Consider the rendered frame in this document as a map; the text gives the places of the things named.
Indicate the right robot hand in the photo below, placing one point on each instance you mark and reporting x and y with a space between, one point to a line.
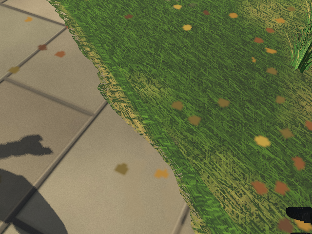
300 213

